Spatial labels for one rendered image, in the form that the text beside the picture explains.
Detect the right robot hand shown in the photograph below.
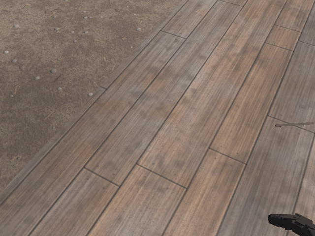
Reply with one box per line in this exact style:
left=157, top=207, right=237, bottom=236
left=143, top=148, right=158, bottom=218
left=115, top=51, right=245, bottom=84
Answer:
left=268, top=213, right=315, bottom=236

